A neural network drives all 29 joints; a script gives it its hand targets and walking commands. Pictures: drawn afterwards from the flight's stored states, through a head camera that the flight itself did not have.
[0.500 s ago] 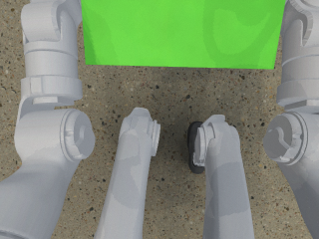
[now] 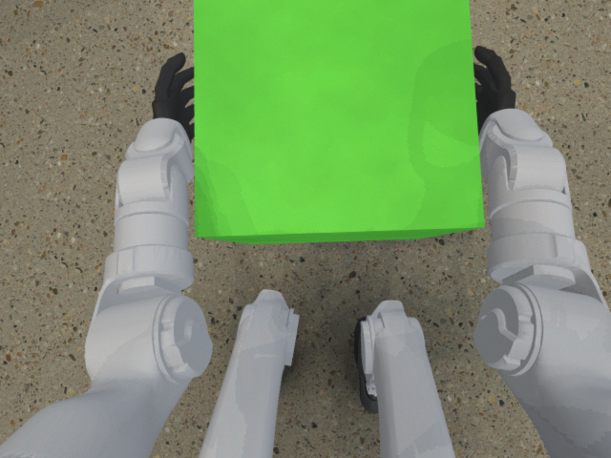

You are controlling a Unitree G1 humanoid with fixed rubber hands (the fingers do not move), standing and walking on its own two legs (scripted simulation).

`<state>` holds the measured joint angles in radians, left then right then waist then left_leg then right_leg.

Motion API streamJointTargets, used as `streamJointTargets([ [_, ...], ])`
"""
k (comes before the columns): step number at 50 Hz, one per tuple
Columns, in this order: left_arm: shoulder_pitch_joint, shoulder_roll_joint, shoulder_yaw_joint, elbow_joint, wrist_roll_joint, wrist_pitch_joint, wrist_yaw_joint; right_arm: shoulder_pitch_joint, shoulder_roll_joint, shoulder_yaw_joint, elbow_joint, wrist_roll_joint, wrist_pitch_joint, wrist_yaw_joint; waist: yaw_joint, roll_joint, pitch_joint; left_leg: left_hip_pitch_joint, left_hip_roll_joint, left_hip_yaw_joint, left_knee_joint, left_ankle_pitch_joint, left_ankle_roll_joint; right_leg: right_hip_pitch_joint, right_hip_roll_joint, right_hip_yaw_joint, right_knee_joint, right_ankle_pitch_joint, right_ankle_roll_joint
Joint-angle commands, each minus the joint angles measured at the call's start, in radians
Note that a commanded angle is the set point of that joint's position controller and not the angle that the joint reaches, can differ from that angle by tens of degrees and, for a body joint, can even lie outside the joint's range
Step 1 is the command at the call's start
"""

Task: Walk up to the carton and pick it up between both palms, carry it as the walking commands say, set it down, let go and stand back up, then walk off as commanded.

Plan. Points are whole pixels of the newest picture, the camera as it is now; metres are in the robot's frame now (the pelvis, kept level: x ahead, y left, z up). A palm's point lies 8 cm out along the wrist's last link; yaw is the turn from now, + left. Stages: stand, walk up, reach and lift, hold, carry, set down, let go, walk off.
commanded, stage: reach and lift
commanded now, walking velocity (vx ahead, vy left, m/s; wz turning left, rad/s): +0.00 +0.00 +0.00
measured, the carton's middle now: (330, 135) +0.51 +0.02 -0.14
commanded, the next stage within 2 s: none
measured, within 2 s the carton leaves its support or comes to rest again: neither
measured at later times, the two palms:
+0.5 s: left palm (136, 139) +0.45 +0.21 -0.01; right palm (515, 141) +0.47 -0.15 -0.01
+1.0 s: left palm (98, 112) +0.44 +0.19 +0.08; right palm out of the picture +0.45 -0.17 +0.08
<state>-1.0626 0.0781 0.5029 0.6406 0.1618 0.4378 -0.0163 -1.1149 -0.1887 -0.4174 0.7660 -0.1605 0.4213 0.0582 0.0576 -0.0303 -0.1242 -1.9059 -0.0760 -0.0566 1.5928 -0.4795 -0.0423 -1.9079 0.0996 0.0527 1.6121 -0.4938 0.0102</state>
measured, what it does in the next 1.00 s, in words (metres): rises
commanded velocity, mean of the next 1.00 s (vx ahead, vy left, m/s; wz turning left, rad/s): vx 0.00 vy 0.00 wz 0.00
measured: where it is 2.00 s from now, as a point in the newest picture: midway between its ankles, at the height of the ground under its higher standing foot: (319, 374)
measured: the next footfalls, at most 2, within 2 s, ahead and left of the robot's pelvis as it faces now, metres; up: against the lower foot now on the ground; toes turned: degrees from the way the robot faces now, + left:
none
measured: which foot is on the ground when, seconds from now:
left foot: down 0.00-1.00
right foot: down 0.00-1.00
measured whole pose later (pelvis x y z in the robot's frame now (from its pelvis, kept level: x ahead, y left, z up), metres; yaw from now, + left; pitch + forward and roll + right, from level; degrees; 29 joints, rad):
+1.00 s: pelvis +0.03 +0.02 +0.13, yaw -1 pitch +32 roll +0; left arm -0.74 -0.06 0.50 0.60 0.23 0.42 -0.04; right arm -0.77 -0.09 -0.45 0.69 -0.26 0.41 0.13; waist 0.03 0.00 -0.17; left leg -1.31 -0.08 -0.06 1.12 -0.37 0.00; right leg -1.30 0.07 0.10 1.13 -0.39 0.03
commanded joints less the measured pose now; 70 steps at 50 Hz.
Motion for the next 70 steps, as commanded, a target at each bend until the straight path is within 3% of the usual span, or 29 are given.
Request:
streamJointTargets([
  [1,-0.424,-1.002,-0.559,-0.038,-0.175,-0.034,-0.285,-0.457,1.132,0.499,-0.172,0.179,-0.052,0.188,0.016,-0.043,-1.178,0.496,-0.074,0.143,-0.152,0.455,0.02,0.858,0.051,-0.045,-0.206,0.582,0.015],
  [6,-0.255,-0.878,-0.533,-0.017,-0.158,-0.093,-0.294,-0.309,1.158,0.563,-0.19,0.183,-0.085,0.139,0.076,-0.122,-1.036,0.251,-0.079,0.135,-0.228,0.408,0.038,1.067,0.013,0.037,-0.235,0.839,0.024],
  [11,-0.175,-0.864,-0.528,0.052,-0.156,-0.133,-0.293,-0.266,1.089,0.558,-0.201,0.164,-0.134,0.108,0.046,-0.128,-0.941,0.301,-0.068,0.11,-0.285,0.37,0.033,1.022,0.011,0.04,-0.308,0.737,0.024],
  [14,-0.167,-0.896,-0.549,0.063,-0.169,-0.146,-0.289,-0.25,1.051,0.537,-0.201,0.144,-0.158,0.097,0.009,-0.095,-0.927,0.399,-0.061,0.096,-0.311,0.394,0.022,0.964,0.024,0.015,-0.344,0.648,0.013],
  [17,-0.154,-0.936,-0.591,0.034,-0.195,-0.154,-0.288,-0.204,1.047,0.542,-0.203,0.128,-0.165,0.096,-0.028,-0.08,-0.947,0.455,-0.057,0.084,-0.342,0.44,0.008,0.999,0.035,0.002,-0.366,0.671,-0.001],
  [20,-0.17,-0.944,-0.637,-0.026,-0.214,-0.154,-0.283,-0.197,1.077,0.585,-0.227,0.145,-0.157,0.106,-0.017,-0.058,-1.026,0.534,-0.059,0.085,-0.368,0.473,0.002,1.067,0.041,0.003,-0.378,0.68,-0.002],
  [26,-0.29,-0.989,-0.664,-0.074,-0.195,-0.132,-0.248,-0.339,1.049,0.597,-0.241,0.201,-0.149,0.166,0.021,0.056,-0.973,0.838,-0.05,0.069,-0.406,0.414,-0.003,0.816,0.058,-0.048,-0.416,0.371,-0.009],
  [29,-0.354,-1.039,-0.64,-0.064,-0.177,-0.108,-0.228,-0.428,1.041,0.569,-0.217,0.208,-0.137,0.206,0.02,0.085,-0.901,0.919,-0.04,0.054,-0.446,0.275,-0.004,0.718,0.055,-0.067,-0.436,0.2,-0.018],
  [33,-0.407,-1.085,-0.545,0.026,-0.126,-0.046,-0.213,-0.465,1.031,0.437,-0.089,0.14,-0.09,0.255,-0.019,0.096,-0.772,0.965,-0.024,0.017,-0.518,-0.006,0.005,0.639,0.039,-0.088,-0.475,-0.035,-0.029],
  [36,-0.421,-1.106,-0.479,0.072,-0.089,-0.004,-0.215,-0.433,1.024,0.331,0.01,0.07,-0.052,0.29,-0.054,0.098,-0.713,0.987,-0.008,-0.001,-0.583,-0.149,0.016,0.676,0.033,-0.108,-0.492,-0.106,-0.031],
  [39,-0.38,-1.09,-0.412,0.113,-0.058,0.019,-0.226,-0.375,1.024,0.264,0.061,0.019,-0.024,0.31,-0.064,0.07,-0.65,0.991,-0.008,0.013,-0.613,-0.108,0.024,0.727,0.02,-0.096,-0.541,-0.079,-0.038],
  [42,-0.323,-1.095,-0.401,0.1,-0.049,0.013,-0.24,-0.342,1.05,0.296,0.017,0.016,-0.025,0.322,-0.046,0.034,-0.671,1.036,-0.021,0.037,-0.606,0.067,0.029,0.788,0.016,-0.079,-0.586,0.034,-0.041],
  [46,-0.223,-1.136,-0.495,-0.005,-0.079,-0.021,-0.253,-0.272,1.098,0.424,-0.124,0.076,-0.053,0.326,-0.023,0.005,-0.802,1.129,-0.029,0.042,-0.598,0.378,0.025,0.91,0.026,-0.07,-0.6,0.294,-0.033],
  [50,-0.084,-1.135,-0.572,-0.055,-0.077,-0.042,-0.259,-0.119,1.129,0.499,-0.175,0.091,-0.065,0.308,-0.015,-0.012,-0.82,1.169,-0.032,0.032,-0.618,0.544,0.021,0.987,0.032,-0.055,-0.634,0.459,-0.022],
  [57,0.06,-1.052,-0.645,-0.139,-0.095,-0.074,-0.28,0.055,1.181,0.612,-0.254,0.118,-0.08,0.255,0.018,-0.045,-0.765,1.145,-0.039,0.034,-0.67,0.621,0.04,1.19,0.01,0.015,-0.727,0.637,0.002],
  [61,0.157,-1.028,-0.648,-0.117,-0.108,-0.09,-0.302,0.092,1.174,0.662,-0.323,0.13,-0.099,0.22,0.035,-0.064,-0.753,1.078,-0.048,0.041,-0.706,0.603,0.048,1.36,-0.013,0.058,-0.76,0.767,0.012],
  [65,0.186,-1.005,-0.657,-0.124,-0.126,-0.098,-0.323,0.162,1.179,0.673,-0.325,0.118,-0.101,0.193,0.009,-0.075,-0.725,1.045,-0.051,0.041,-0.758,0.535,0.051,1.479,-0.033,0.083,-0.804,0.808,0.018],
  [70,0.163,-0.99,-0.684,-0.161,-0.138,-0.092,-0.333,0.226,1.159,0.644,-0.299,0.094,-0.095,0.181,-0.041,-0.025,-0.653,1.143,-0.043,0.031,-0.815,0.519,0.048,1.468,-0.029,0.072,-0.877,0.706,0.009],
])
